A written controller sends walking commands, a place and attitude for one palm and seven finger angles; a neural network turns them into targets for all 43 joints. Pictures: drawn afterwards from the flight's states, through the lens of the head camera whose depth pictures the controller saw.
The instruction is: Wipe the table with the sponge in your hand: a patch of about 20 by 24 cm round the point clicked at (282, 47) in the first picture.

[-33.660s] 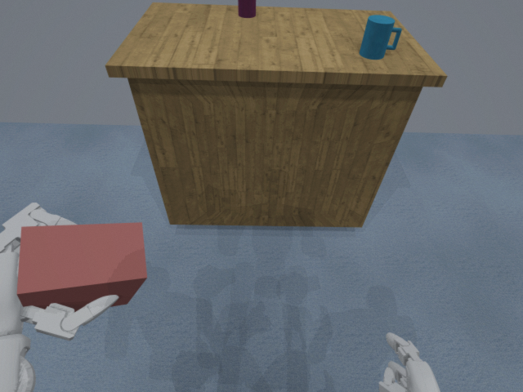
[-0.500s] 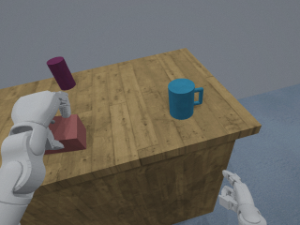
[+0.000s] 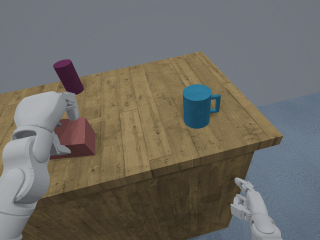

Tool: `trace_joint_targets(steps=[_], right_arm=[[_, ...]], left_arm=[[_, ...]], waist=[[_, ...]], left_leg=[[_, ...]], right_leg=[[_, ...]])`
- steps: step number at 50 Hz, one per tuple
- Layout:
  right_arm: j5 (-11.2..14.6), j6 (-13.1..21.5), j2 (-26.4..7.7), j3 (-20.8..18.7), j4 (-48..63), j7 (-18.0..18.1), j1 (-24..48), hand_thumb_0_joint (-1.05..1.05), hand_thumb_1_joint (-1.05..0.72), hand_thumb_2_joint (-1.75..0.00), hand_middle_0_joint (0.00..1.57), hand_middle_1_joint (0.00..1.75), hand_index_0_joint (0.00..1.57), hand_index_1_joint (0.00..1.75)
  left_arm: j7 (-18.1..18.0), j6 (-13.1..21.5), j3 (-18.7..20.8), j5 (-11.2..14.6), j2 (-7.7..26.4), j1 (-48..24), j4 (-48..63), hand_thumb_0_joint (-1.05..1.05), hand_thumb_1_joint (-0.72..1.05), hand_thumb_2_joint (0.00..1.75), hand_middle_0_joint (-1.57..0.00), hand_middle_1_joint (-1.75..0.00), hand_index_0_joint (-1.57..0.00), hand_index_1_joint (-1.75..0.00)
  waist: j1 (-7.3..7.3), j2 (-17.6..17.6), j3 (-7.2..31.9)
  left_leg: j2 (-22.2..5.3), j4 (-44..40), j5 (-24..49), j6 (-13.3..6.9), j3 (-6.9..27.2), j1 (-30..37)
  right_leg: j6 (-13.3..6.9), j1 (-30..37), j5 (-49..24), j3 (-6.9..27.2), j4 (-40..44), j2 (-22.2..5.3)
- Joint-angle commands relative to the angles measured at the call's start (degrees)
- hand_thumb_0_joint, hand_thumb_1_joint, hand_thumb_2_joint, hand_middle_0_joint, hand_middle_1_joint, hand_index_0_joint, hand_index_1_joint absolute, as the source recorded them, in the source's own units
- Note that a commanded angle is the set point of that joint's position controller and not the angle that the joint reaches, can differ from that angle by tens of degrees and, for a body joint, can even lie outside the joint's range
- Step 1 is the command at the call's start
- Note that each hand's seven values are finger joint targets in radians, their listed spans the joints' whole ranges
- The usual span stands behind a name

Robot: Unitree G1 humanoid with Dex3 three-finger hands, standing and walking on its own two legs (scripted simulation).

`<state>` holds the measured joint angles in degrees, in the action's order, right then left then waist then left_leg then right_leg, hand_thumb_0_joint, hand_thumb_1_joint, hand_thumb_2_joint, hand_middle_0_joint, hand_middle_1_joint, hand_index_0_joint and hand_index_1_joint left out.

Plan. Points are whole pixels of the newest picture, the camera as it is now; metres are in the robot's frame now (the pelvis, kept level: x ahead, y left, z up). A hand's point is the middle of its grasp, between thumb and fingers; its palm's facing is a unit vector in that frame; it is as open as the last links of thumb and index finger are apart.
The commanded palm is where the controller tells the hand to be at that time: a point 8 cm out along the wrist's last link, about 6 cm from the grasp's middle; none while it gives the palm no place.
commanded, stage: move the sponge above the wiping area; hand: left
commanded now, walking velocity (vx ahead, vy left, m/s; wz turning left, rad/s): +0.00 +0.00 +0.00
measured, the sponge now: (63, 142) +0.27 +0.30 +0.14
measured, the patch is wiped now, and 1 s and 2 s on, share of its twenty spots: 0.40 0.40 0.40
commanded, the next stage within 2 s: none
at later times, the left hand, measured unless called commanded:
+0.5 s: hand (55, 117) +0.27 +0.27 +0.23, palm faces +0.23 -0.01 -0.97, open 9.5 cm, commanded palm +0.21 +0.28 +0.28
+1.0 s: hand (51, 122) +0.26 +0.28 +0.22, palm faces +0.22 -0.03 -0.97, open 9.6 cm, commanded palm +0.20 +0.27 +0.28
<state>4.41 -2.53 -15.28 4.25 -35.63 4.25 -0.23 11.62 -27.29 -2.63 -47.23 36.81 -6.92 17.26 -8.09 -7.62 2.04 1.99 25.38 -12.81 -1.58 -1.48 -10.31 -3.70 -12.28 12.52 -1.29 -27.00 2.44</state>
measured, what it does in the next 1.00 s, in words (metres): stands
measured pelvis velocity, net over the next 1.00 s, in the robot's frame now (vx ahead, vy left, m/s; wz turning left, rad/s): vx -0.01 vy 0.00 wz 0.00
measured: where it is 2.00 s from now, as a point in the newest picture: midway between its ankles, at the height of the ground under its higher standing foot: outside the picture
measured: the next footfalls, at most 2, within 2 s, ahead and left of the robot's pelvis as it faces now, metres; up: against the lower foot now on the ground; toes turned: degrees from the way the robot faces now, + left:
none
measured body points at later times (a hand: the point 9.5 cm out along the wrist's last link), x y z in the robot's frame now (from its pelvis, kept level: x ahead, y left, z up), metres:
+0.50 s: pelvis +0.00 +0.00 +0.00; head -0.02 -0.06 +0.45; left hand +0.25 +0.27 +0.28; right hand +0.26 -0.18 -0.07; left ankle +0.01 +0.10 -0.74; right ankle +0.02 -0.08 -0.74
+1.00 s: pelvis -0.01 +0.00 +0.00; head -0.03 -0.06 +0.45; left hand +0.25 +0.27 +0.27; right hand +0.26 -0.17 -0.07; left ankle +0.01 +0.10 -0.74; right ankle +0.02 -0.08 -0.74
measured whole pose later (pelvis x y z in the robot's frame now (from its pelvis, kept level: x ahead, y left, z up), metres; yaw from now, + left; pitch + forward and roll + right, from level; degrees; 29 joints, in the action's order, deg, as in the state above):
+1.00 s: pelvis -0.01 +0.00 +0.00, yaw +0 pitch -3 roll +1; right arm 4.5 -1.9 -14.1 5.1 -35.4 4.7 0.5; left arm 11.0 -27.8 -1.2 -46.1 37.0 -8.9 16.2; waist -8.0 -7.4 1.6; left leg 2.0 25.0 -11.9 -1.6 -1.5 -10.3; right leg -3.6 -12.2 11.4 -1.1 -26.4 2.4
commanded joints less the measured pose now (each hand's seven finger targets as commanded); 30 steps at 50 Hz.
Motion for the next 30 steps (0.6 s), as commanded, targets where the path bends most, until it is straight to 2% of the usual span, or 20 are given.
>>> trace_joint_targets(steps=[1,2,3,6,7,8,10,12,13,14,16,17,18,19,22,23,26,27,28,30], right_arm=[[0.0,2.2,-3.7,-1.8,10.9,-0.1,13.1,0.0,-0.9,-0.9,0.2,0.3,0.2,0.3],[0.2,3.0,-3.8,-1.6,11.2,-0.2,15.1,0.0,-0.9,-0.9,0.2,0.3,0.2,0.3],[-0.2,2.4,-3.7,-1.5,11.2,-0.1,13.2,0.0,-0.9,-0.9,0.2,0.3,0.2,0.3],[0.0,1.5,-3.8,-1.8,11.3,-0.4,13.2,0.0,-0.9,-0.9,0.2,0.3,0.2,0.3],[0.3,2.3,-3.7,-1.3,11.8,-0.4,15.4,0.0,-0.9,-0.9,0.2,0.3,0.2,0.3],[-0.1,2.0,-3.7,-1.3,11.8,0.0,13.2,0.0,-0.9,-0.9,0.2,0.3,0.2,0.3],[-0.2,1.7,-4.0,-1.3,11.0,0.2,13.1,0.0,-0.9,-0.9,0.2,0.3,0.2,0.3],[0.4,3.1,-3.8,-1.2,11.7,0.7,15.2,0.0,-0.9,-0.9,0.2,0.3,0.2,0.3],[-0.2,3.0,-4.1,-1.4,11.4,1.1,12.9,0.0,-0.9,-0.9,0.2,0.3,0.2,0.3],[0.0,3.1,-4.1,-1.7,10.9,0.9,12.7,0.0,-0.9,-0.9,0.2,0.3,0.2,0.3],[-0.2,3.0,-3.8,-1.8,11.2,1.0,13.4,0.0,-0.9,-0.9,0.2,0.3,0.2,0.3],[0.0,4.1,-3.7,-1.5,11.8,0.9,15.6,0.0,-0.9,-0.9,0.2,0.3,0.2,0.3],[-0.5,3.9,-3.6,-1.7,11.1,1.1,13.2,0.0,-0.9,-0.9,0.2,0.3,0.2,0.3],[-0.3,3.6,-4.0,-2.1,10.2,0.7,12.5,0.0,-0.9,-0.9,0.2,0.3,0.2,0.3],[0.1,3.3,-3.8,-1.5,10.7,0.2,14.8,0.0,-0.9,-0.9,0.2,0.3,0.2,0.3],[-0.4,2.7,-3.9,-1.6,10.6,0.3,12.8,0.0,-0.9,-0.9,0.2,0.3,0.2,0.3],[-0.1,1.0,-4.5,-1.8,10.7,-0.5,12.6,0.0,-0.9,-0.9,0.2,0.3,0.2,0.3],[0.2,1.7,-4.3,-1.6,11.7,-0.8,15.0,0.0,-0.9,-0.9,0.2,0.3,0.2,0.3],[-0.2,1.2,-4.2,-1.5,12.2,-0.7,13.2,0.0,-0.9,-0.9,0.2,0.3,0.2,0.3],[-0.1,0.5,-4.4,-1.6,12.2,-1.0,13.5,0.0,-0.9,-0.9,0.2,0.3,0.2,0.3]], left_arm=[[-2.8,-0.9,11.9,-1.3,15.2,-15.1,10.2,0.0,0.1,1.3,-1.2,-1.6,-1.2,-1.6],[-2.8,-0.9,13.3,-1.3,16.5,-15.5,10.3,0.0,0.1,1.3,-1.2,-1.6,-1.2,-1.6],[-2.5,-1.2,10.8,-1.1,13.2,-12.6,8.4,0.0,0.1,1.3,-1.2,-1.6,-1.2,-1.6],[-2.2,-1.3,12.3,-0.6,14.7,-10.6,11.5,0.0,0.1,1.3,-1.2,-1.6,-1.2,-1.6],[-2.2,-1.3,12.6,-0.5,15.1,-11.5,12.2,0.0,0.1,1.3,-1.2,-1.6,-1.2,-1.6],[-1.9,-1.5,9.9,-0.4,11.8,-9.9,9.5,0.0,0.1,1.3,-1.2,-1.6,-1.2,-1.6],[-2.1,-1.2,9.1,-1.0,12.6,-14.2,9.1,0.0,0.1,1.3,-1.2,-1.6,-1.2,-1.6],[-2.7,-0.7,10.3,-1.6,15.1,-18.5,10.6,0.0,0.1,1.3,-1.2,-1.6,-1.2,-1.6],[-2.9,-0.7,9.3,-2.3,14.1,-18.0,8.7,0.0,0.1,1.3,-1.2,-1.6,-1.2,-1.6],[-3.2,-0.2,10.5,-2.8,16.3,-20.4,10.9,0.0,0.1,1.3,-1.2,-1.6,-1.2,-1.6],[-3.5,-0.1,9.3,-3.5,15.8,-23.0,13.1,0.0,0.1,1.3,-1.2,-1.6,-1.2,-1.6],[-3.9,0.1,11.1,-3.3,17.5,-24.4,14.5,0.0,0.1,1.3,-1.2,-1.6,-1.2,-1.6],[-3.9,-0.4,10.3,-3.2,15.6,-20.6,10.6,0.0,0.1,1.3,-1.2,-1.6,-1.2,-1.6],[-4.0,-0.4,12.7,-3.3,18.2,-19.9,10.6,0.0,0.1,1.3,-1.2,-1.6,-1.2,-1.6],[-3.4,-1.4,13.7,-1.4,17.2,-17.3,8.4,0.0,0.1,1.3,-1.2,-1.6,-1.2,-1.6],[-2.9,-1.7,12.5,-0.8,15.1,-13.1,6.1,0.0,0.1,1.3,-1.2,-1.6,-1.2,-1.6],[-1.7,-2.2,14.5,-0.1,16.6,-8.3,7.3,0.0,0.1,1.3,-1.2,-1.6,-1.2,-1.6],[-1.4,-2.2,15.2,0.5,16.4,-5.8,9.0,0.0,0.1,1.3,-1.2,-1.6,-1.2,-1.6],[-0.9,-2.3,13.0,1.1,13.4,-2.5,9.1,0.0,0.1,1.3,-1.2,-1.6,-1.2,-1.6],[-0.5,-1.9,14.3,1.4,15.1,-1.9,12.1,0.0,0.1,1.3,-1.2,-1.6,-1.2,-1.6]], waist=[[-0.55,4.7,12.9],[-0.43,3.2,11.8],[-0.47,4.5,11.5],[-0.53,5.6,12.0],[-0.2,3.7,10.5],[0.04,5.7,9.8],[0.76,5.5,8.1],[0.96,3.3,8.6],[0.61,3.9,10.3],[0.62,3.1,11.9],[0.31,1.6,14.4],[0.02,-1.6,15.0],[-0.44,1.6,15.0],[-0.33,2.0,15.3],[-0.7,3.8,11.8],[-0.93,5.6,11.6],[-0.91,8.0,11.0],[-1.1,5.5,10.6],[-1.09,6.5,11.0],[-0.89,6.1,11.4]], left_leg=[[-1.1,-2.4,12.6,-0.2,4.3,1.6],[-1.1,-2.5,11.5,0.0,4.7,1.5],[-1.3,-2.7,11.6,-0.1,4.2,0.3],[-1.2,-2.2,12.3,-0.3,3.9,1.2],[-1.3,-2.4,10.9,-0.1,4.4,1.3],[-1.4,-2.5,10.0,-0.2,3.9,0.1],[-1.4,-3.3,8.0,-0.3,4.3,0.7],[-1.4,-3.2,5.6,-0.2,4.8,1.8],[-1.2,-3.1,6.2,-0.3,4.4,1.1],[-1.0,-3.4,7.6,-0.4,4.9,2.5],[-0.6,-3.2,9.6,-0.5,4.8,3.7],[-0.7,-2.9,9.3,-0.3,5.2,4.2],[-0.7,-2.6,10.0,-0.2,4.7,2.4],[-0.6,-2.6,11.4,-0.2,4.9,2.8],[-1.1,-2.6,10.6,0.0,4.9,1.3],[-1.3,-2.5,11.0,0.0,4.3,-0.4],[-1.3,-1.7,13.0,-0.2,3.9,-0.7],[-1.3,-1.5,12.6,-0.1,4.0,-0.5],[-1.4,-1.3,13.3,-0.2,3.5,-1.7],[-1.3,-1.1,13.8,-0.5,3.6,-0.8]], right_leg=[[-1.0,6.3,-8.1,8.1,5.0,-3.4],[-1.7,5.1,-6.8,9.6,5.0,-2.7],[-1.3,5.9,-7.1,7.1,4.3,-3.4],[-0.7,5.4,-8.1,8.0,5.1,-3.4],[-1.3,3.9,-6.2,9.5,5.4,-2.6],[-0.8,4.3,-5.3,7.0,5.1,-3.4],[-0.6,2.2,-2.6,7.1,6.8,-3.2],[-1.3,1.4,0.9,9.9,7.0,-2.7],[-1.1,3.4,0.4,7.8,6.0,-3.4],[-1.3,3.6,-0.6,8.8,6.4,-3.1],[-1.4,5.4,-3.0,8.8,5.8,-3.2],[-2.3,5.7,-2.9,10.8,5.1,-2.7],[-1.9,7.2,-3.7,8.6,4.4,-3.3],[-1.9,7.0,-5.3,9.9,5.0,-3.2],[-2.0,5.7,-5.2,10.7,5.3,-2.7],[-1.4,7.0,-6.5,8.2,4.6,-3.5],[-0.7,6.4,-9.9,8.7,4.7,-3.5],[-1.2,5.9,-9.5,10.4,4.9,-2.8],[-0.8,7.1,-11.1,7.9,3.8,-3.8],[-0.4,6.5,-11.9,7.5,4.3,-3.7]])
